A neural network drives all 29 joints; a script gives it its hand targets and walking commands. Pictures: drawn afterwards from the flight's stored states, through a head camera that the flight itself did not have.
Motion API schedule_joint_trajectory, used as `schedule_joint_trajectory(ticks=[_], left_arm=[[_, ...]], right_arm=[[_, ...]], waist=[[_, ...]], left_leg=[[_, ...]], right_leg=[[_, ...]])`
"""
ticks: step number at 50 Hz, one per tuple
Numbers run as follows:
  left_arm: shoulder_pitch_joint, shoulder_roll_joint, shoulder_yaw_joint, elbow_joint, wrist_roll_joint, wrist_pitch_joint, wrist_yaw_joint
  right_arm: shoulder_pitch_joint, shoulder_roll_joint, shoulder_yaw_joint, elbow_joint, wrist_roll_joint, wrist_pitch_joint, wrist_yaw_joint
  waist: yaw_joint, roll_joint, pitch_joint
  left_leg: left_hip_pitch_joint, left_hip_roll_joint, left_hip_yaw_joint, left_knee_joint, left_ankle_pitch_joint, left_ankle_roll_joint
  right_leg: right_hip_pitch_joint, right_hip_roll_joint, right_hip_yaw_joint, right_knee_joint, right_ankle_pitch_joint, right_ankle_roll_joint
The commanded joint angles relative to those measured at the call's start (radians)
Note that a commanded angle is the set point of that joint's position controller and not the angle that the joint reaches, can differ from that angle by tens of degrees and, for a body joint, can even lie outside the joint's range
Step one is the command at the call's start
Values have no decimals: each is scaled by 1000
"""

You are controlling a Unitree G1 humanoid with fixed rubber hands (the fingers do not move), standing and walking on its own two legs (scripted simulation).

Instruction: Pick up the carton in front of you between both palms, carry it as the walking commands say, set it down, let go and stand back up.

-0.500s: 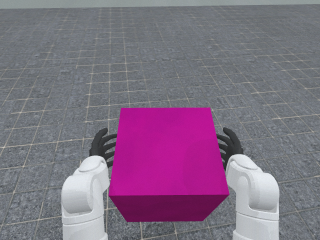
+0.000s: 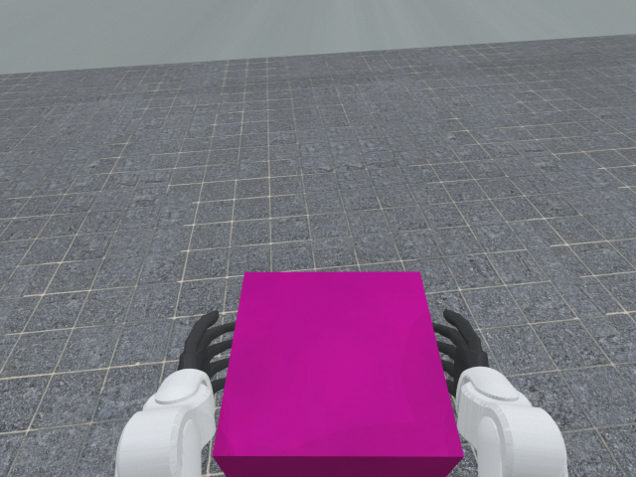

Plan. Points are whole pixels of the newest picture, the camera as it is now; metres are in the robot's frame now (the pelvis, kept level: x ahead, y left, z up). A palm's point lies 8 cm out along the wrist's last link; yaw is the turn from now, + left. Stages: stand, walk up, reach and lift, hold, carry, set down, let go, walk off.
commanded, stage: carry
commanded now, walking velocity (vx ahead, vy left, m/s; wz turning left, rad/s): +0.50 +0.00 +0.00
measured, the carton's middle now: (332, 397) +0.24 +0.00 +0.01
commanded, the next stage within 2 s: none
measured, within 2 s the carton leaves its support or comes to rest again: neither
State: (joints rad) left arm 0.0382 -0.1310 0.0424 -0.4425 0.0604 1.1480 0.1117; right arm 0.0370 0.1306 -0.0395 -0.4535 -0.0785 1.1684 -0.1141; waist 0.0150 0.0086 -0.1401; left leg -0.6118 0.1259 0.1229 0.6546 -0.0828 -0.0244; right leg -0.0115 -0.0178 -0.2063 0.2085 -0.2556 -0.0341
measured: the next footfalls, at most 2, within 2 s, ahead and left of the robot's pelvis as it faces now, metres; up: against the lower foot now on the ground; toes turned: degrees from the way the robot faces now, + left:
left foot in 0.14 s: +0.30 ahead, +0.13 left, +0.00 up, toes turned +10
right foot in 0.66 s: +0.64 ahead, -0.10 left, +0.00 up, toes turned -12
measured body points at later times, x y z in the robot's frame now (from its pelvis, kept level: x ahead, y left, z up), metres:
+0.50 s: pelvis +0.32 +0.04 +0.00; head +0.31 +0.06 +0.45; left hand +0.59 +0.18 +0.10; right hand +0.58 -0.12 +0.10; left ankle +0.26 +0.12 -0.75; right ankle +0.44 -0.13 -0.69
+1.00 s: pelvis +0.65 -0.02 +0.00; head +0.66 -0.04 +0.45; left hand +0.90 +0.13 +0.07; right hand +0.91 -0.17 +0.06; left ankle +0.75 +0.14 -0.69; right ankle +0.60 -0.10 -0.75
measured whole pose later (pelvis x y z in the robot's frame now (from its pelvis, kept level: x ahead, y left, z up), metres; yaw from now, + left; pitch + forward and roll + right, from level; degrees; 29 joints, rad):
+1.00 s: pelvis +0.65 -0.02 +0.00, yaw +0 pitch +4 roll +2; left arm 0.04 -0.13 0.06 -0.45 0.06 1.11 0.10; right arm 0.02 0.13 -0.03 -0.46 -0.08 1.14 -0.12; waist 0.01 0.01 -0.07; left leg -0.62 0.11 0.11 0.80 -0.15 -0.02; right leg -0.10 -0.04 -0.21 0.25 -0.22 -0.05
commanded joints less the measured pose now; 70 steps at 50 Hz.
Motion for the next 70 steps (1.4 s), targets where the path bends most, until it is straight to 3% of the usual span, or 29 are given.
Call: schedule_joint_trajectory(ticks=[1, 5, 7, 8, 9, 10, 13, 15, 20, 30, 32, 33, 34, 35, 36, 39, 41, 45, 51, 53, 56, 57, 58, 59, 60, 61, 63, 66, 70], left_arm=[[-412, -796, -653, -121, -314, 18, -184], [-450, -710, -633, -129, -314, 58, -157], [-467, -675, -631, -132, -316, 79, -145], [-482, -660, -629, -130, -320, 88, -140], [-500, -662, -638, -150, -325, 98, -137], [-520, -678, -651, -142, -333, 102, -141], [-529, -831, -666, -99, -337, 86, -165], [-522, -886, -676, -88, -329, 70, -171], [-504, -896, -681, -113, -304, 53, -158], [-498, -773, -645, -92, -312, 103, -149], [-484, -775, -635, -75, -315, 103, -154], [-470, -778, -627, -61, -314, 100, -158], [-448, -780, -618, -53, -308, 97, -162], [-467, -778, -614, -33, -307, 86, -168], [-437, -826, -624, -24, -318, 75, -176], [-483, -951, -656, -54, -336, 29, -202], [-485, -986, -672, -62, -341, 1, -211], [-421, -958, -685, -68, -334, -30, -223], [-387, -841, -676, -137, -320, -22, -206], [-382, -802, -661, -159, -313, -4, -192], [-395, -744, -640, -176, -305, 35, -173], [-406, -718, -635, -174, -305, 49, -167], [-427, -693, -630, -176, -306, 64, -162], [-417, -687, -640, -176, -313, 82, -156], [-403, -690, -649, -175, -321, 94, -156], [-433, -724, -662, -177, -327, 97, -161], [-496, -813, -684, -164, -341, 92, -174], [-521, -881, -700, -152, -344, 74, -180], [-511, -872, -689, -144, -328, 74, -176]], right_arm=[[-445, 822, 686, -120, 317, -4, 159], [-469, 728, 649, -125, 323, 37, 143], [-453, 695, 616, -93, 319, 53, 135], [-451, 679, 599, -85, 313, 60, 132], [-464, 672, 592, -62, 315, 60, 133], [-449, 713, 596, -51, 325, 62, 137], [-515, 845, 631, -81, 346, 49, 162], [-537, 891, 649, -91, 358, 38, 177], [-520, 871, 658, -119, 373, 29, 194], [-479, 753, 605, -64, 321, 72, 162], [-493, 764, 612, -65, 319, 74, 160], [-489, 769, 620, -64, 318, 74, 159], [-494, 765, 623, -64, 318, 73, 159], [-498, 785, 642, -87, 317, 73, 159], [-520, 801, 653, -89, 328, 66, 166], [-533, 948, 696, -63, 345, 15, 185], [-507, 991, 715, -56, 336, -17, 187], [-428, 983, 719, -48, 299, -59, 176], [-419, 886, 720, -133, 310, -45, 162], [-433, 839, 716, -163, 326, -22, 159], [-424, 774, 686, -169, 333, 18, 155], [-426, 746, 669, -165, 328, 31, 153], [-433, 716, 647, -159, 326, 44, 150], [-420, 701, 634, -124, 332, 54, 149], [-386, 718, 626, -108, 339, 57, 151], [-394, 748, 622, -111, 340, 57, 155], [-450, 826, 625, -111, 344, 52, 169], [-487, 886, 639, -118, 351, 41, 182], [-505, 869, 643, -115, 345, 42, 187]], waist=[[6, -139, -9], [3, -162, 5], [-25, -106, -111], [-43, -2, -200], [-44, 277, -297], [-35, 290, -251], [-26, 36, -219], [-18, 83, -208], [-23, 126, -131], [-28, 154, 18], [-11, 149, -40], [2, 98, -104], [22, -4, -188], [20, -298, -303], [9, -322, -257], [4, -78, -241], [-1, -110, -252], [-2, -141, -189], [-3, -164, -75], [2, -174, -64], [-14, -136, -86], [-18, -101, -106], [-21, 32, -190], [-30, 187, -295], [-24, 201, -325], [-22, 175, -300], [-15, 127, -262], [-18, 130, -287], [-14, 72, -249]], left_leg=[[-31, -28, 46, -79, 57, 13], [113, -63, 98, -153, 30, 55], [459, -146, 171, -206, -51, 64], [692, 1, -39, -244, -176, 90], [908, 286, -538, -364, -331, 238], [871, 306, -645, -452, -126, 251], [679, 236, -327, -410, 53, 165], [586, 192, -216, -469, -62, 124], [608, 160, -108, -553, -103, 148], [703, 134, 20, -473, 221, 116], [686, 110, 79, -307, 410, 85], [618, 65, 123, -119, 440, 55], [462, 31, 109, 112, 235, 31], [135, -89, 64, 445, -70, -24], [-2, -132, -45, 590, -382, -6], [-20, 2, -130, 598, -261, 50], [30, 8, -102, 497, -184, 43], [-36, 2, -41, 317, -102, 10], [41, -63, 59, -17, 23, 2], [114, -94, 88, -100, 104, 5], [368, -122, 130, -280, 250, 22], [499, -85, 103, -331, 368, 20], [703, 103, -73, -220, 806, 48], [909, 283, -281, -185, 1041, 200], [851, 302, -328, -256, 899, 242], [776, 281, -295, -308, 729, 232], [658, 206, -181, -356, 473, 159], [606, 167, -125, -371, 220, 136], [468, 98, -40, -347, -43, 86]], right_leg=[[80, -232, 103, -59, 341, -90], [92, -232, 57, 50, 547, -58], [-9, -163, -35, 367, 660, -11], [-200, -127, -21, 592, 425, 24], [-504, 0, 22, 933, 85, 72], [-628, 29, 143, 1076, -208, 53], [-616, -114, 214, 1039, -72, 12], [-559, -119, 182, 928, 11, 16], [-642, -116, 113, 679, 130, 55], [-564, -65, 19, 294, 247, 17], [-365, -8, -43, 246, 208, 4], [-167, 36, -73, 221, 150, 3], [43, -89, 87, 205, 32, -1], [301, -389, 603, 92, -136, -144], [276, -416, 734, -10, 54, -178], [126, -338, 399, 60, 346, -105], [66, -303, 296, 18, 278, -68], [69, -273, 205, -44, 244, -91], [61, -212, 34, 37, 713, -61], [56, -201, 4, 79, 743, -41], [-13, -173, -38, 268, 703, 15], [-72, -148, -32, 352, 619, 48], [-197, -109, -2, 518, 255, 85], [-370, -29, 75, 689, -216, 104], [-371, -23, 145, 731, -355, 93], [-366, -35, 180, 715, -354, 77], [-307, -72, 194, 477, -332, 50], [-232, -33, 135, 363, -199, 38], [-137, -93, 118, 184, 95, 51]])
